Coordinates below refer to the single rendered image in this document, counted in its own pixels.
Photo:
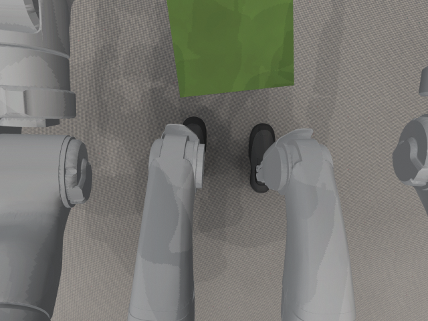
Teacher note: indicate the carton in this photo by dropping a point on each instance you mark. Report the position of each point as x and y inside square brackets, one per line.
[232, 45]

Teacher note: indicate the left robot upper arm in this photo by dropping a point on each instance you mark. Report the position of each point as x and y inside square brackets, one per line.
[42, 176]

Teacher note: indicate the robot left foot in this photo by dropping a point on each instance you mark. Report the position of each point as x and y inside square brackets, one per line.
[198, 127]

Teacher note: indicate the left robot forearm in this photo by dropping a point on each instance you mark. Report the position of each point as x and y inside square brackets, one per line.
[34, 64]

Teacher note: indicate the right robot upper arm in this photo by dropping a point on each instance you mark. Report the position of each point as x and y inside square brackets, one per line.
[410, 158]

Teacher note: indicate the right robot shin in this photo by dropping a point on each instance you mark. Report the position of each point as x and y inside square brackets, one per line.
[263, 169]

